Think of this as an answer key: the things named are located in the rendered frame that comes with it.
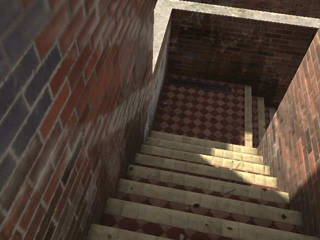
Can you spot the stairs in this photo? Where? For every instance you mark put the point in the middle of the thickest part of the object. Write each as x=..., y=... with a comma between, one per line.
x=186, y=188
x=261, y=119

